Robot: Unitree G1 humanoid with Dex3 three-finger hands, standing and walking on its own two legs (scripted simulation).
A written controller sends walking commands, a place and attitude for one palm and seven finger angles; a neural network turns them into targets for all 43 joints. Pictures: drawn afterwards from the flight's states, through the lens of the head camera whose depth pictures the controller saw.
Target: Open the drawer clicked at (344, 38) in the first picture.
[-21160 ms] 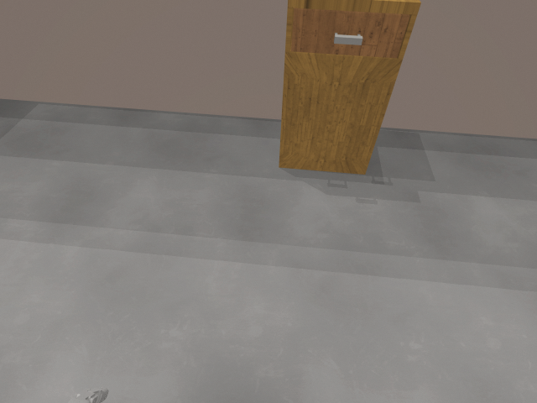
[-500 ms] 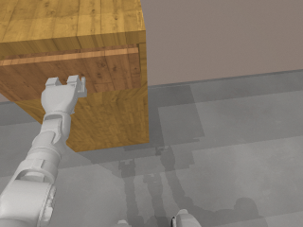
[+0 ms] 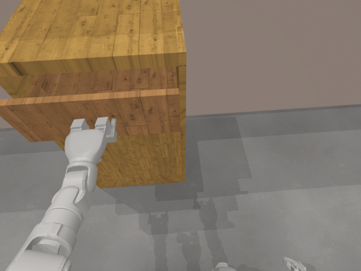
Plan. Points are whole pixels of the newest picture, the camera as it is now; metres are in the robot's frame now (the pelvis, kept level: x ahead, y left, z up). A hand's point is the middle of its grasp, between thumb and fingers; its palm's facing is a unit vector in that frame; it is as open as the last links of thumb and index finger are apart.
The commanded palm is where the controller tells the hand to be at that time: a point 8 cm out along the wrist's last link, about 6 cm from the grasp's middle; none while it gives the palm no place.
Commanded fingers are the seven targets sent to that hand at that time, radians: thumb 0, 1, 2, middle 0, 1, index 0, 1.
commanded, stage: pull the drawer open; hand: left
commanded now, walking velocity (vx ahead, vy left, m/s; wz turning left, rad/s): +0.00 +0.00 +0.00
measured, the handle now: (95, 129) +0.45 +0.23 +0.00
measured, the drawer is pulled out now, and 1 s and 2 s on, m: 0.09 0.21 0.30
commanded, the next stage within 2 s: open the thumb to release the handle in 1.86 s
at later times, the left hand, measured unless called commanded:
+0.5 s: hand (91, 180) +0.32 +0.22 -0.02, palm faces -0.01 -0.03 -1.00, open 6.2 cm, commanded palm +0.28 +0.22 +0.03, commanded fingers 0.00 0.90 0.90 -0.40 -1.35 -0.40 -1.35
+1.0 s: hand (89, 202) +0.27 +0.21 -0.02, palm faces -0.01 -0.04 -1.00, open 6.2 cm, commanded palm +0.23 +0.22 +0.03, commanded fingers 0.00 0.90 0.90 -0.40 -1.35 -0.40 -1.35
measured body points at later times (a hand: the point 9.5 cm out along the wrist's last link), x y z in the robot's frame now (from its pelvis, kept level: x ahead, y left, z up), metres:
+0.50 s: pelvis -0.01 -0.01 +0.00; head +0.05 -0.03 +0.45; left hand +0.31 +0.22 +0.04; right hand +0.13 -0.27 -0.12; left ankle -0.05 +0.12 -0.70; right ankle +0.01 -0.13 -0.70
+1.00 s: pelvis -0.01 -0.02 +0.00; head +0.03 -0.04 +0.45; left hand +0.26 +0.21 +0.04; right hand +0.16 -0.26 -0.11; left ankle -0.05 +0.12 -0.70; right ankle +0.01 -0.13 -0.70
